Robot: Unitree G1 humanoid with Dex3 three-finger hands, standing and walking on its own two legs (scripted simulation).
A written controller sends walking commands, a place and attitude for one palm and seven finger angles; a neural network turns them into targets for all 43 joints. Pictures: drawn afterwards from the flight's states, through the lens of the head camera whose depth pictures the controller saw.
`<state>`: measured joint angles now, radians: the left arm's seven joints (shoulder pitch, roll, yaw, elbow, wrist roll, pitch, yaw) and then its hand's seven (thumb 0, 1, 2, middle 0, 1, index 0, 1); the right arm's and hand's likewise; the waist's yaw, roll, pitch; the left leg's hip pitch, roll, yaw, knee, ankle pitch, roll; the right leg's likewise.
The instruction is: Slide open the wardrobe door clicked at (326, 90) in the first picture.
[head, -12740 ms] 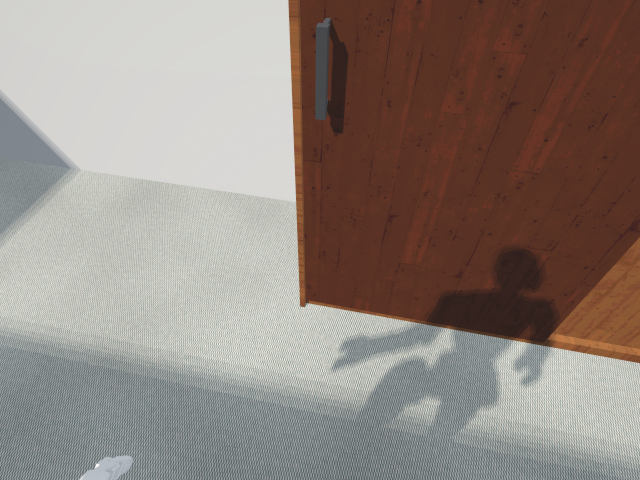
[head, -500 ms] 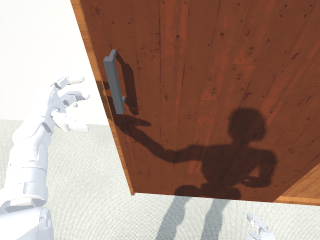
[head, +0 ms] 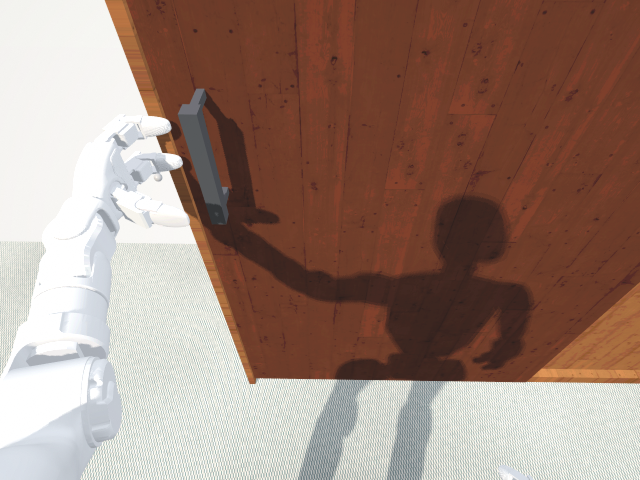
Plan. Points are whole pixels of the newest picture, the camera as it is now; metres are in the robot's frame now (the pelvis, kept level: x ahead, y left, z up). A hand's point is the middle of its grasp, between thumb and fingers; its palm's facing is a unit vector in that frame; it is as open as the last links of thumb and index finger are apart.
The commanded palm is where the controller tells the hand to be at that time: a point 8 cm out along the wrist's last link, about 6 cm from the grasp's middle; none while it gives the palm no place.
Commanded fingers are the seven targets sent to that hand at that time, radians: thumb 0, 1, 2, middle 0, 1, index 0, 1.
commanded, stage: move the hooked fingers beside the handle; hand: left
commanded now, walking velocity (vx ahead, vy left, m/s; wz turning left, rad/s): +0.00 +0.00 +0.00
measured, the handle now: (210, 161) +0.48 +0.15 +0.15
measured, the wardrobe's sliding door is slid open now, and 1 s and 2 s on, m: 0.00 0.00 0.00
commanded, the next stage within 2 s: feel for the door with the fingertips in 0.72 s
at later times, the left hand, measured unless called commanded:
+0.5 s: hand (154, 187) +0.42 +0.20 +0.16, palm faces -0.01 -1.00 -0.02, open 14.0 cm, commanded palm +0.40 +0.25 +0.15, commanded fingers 0.00 -0.50 0.30 -0.30 -1.20 -0.30 -1.20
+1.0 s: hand (165, 191) +0.42 +0.19 +0.16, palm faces -0.03 -1.00 -0.02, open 14.0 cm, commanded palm +0.39 +0.23 +0.15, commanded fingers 0.00 -0.50 0.30 -0.30 -1.20 -0.30 -1.20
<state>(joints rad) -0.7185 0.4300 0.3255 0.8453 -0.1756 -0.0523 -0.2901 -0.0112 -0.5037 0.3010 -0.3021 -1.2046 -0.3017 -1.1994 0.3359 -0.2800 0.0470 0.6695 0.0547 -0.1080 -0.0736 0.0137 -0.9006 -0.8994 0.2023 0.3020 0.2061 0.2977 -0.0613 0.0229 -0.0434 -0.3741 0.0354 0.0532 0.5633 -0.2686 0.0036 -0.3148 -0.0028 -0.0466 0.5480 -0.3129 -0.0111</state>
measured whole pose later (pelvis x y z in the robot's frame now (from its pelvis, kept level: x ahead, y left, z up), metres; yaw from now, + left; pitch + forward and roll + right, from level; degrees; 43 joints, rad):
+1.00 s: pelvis +0.00 +0.00 +0.00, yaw +0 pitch +4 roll -1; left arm -0.65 0.37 0.26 0.74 -0.20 -0.07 -0.27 -0.01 -0.51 0.30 -0.30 -1.20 -0.30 -1.20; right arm 0.34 -0.28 0.03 0.66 0.06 -0.09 -0.07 0.01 -0.90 -0.90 0.20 0.30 0.21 0.30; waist -0.04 0.04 -0.05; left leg -0.38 0.03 0.05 0.59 -0.28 0.01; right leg -0.32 0.00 -0.05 0.56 -0.32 -0.01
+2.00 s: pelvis -0.01 +0.00 +0.00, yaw +0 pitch +5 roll +0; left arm -0.74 0.32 0.24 0.86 -0.17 -0.13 -0.19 -0.01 -0.50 0.30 -0.30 -1.22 -0.31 -1.20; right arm 0.33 -0.27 0.03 0.67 0.05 -0.10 -0.05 0.01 -0.90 -0.90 0.20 0.30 0.20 0.30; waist -0.05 0.04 -0.06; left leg -0.41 0.04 0.05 0.60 -0.28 0.00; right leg -0.35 0.00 -0.05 0.58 -0.32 -0.01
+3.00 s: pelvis +0.00 +0.00 +0.00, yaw +1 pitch +3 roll +0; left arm -0.67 0.22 0.14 0.70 -0.16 -0.05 -0.06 -0.01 -0.50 0.30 -0.29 -1.20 -0.24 -1.20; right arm 0.30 -0.25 0.03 0.68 0.05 -0.09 -0.04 0.01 -0.90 -0.90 0.20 0.30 0.20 0.30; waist -0.02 0.04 -0.05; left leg -0.35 0.03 0.03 0.56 -0.26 0.00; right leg -0.29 0.00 -0.06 0.55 -0.31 -0.02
